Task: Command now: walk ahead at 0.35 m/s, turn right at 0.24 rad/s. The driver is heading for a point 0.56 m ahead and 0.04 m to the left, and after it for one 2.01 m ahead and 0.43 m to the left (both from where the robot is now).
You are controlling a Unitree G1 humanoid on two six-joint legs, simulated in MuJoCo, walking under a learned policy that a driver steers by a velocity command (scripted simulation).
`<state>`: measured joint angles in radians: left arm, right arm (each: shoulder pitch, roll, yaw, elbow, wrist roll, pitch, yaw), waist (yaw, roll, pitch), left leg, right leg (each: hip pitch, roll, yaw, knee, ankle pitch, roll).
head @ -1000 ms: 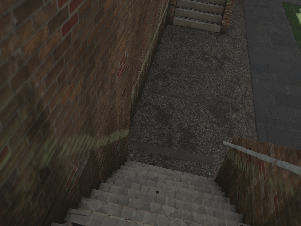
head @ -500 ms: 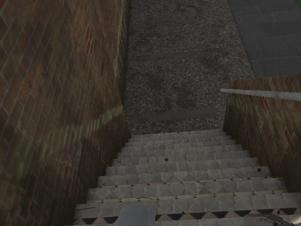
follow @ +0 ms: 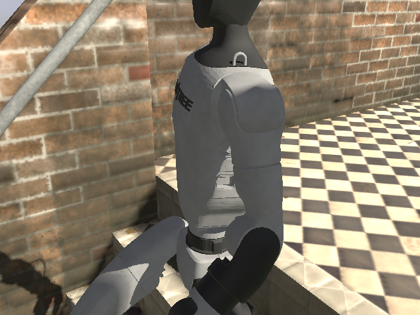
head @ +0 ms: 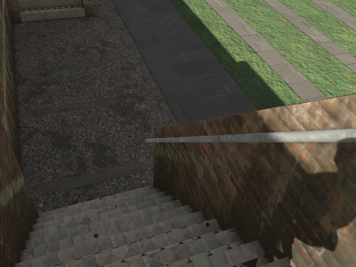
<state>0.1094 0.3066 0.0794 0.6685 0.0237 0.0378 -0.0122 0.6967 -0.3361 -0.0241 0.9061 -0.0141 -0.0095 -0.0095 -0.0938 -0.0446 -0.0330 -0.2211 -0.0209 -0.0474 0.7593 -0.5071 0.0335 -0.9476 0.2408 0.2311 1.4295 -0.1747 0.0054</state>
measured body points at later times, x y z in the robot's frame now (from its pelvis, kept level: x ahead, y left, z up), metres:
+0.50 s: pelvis +0.22 -0.05 -0.20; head +0.22 -0.07 +0.25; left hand +0.26 +0.20 -0.33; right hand +0.20 -0.28 -0.36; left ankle +0.17 +0.11 -0.71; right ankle +0.24 -0.12 -0.93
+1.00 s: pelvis +0.31 +0.06 -0.33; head +0.27 +0.08 +0.11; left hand +0.23 +0.29 -0.49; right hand +0.60 -0.11 -0.36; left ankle +0.43 +0.22 -1.05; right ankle +0.24 -0.12 -0.93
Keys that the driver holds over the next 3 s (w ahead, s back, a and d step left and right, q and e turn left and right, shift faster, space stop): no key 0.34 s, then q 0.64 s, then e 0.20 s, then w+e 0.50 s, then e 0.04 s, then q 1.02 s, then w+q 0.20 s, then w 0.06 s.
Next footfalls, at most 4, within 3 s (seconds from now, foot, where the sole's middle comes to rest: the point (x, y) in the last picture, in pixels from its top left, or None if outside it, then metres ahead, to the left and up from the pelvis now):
0.36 right None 0.28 -0.12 -0.97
1.04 left None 0.42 0.22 -1.19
1.96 right None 0.74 -0.11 -1.41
2.58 left None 0.72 0.12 -1.41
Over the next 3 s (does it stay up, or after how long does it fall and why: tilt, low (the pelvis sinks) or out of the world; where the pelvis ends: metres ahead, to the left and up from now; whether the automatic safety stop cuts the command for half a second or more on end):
stays up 0.76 -0.02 -0.71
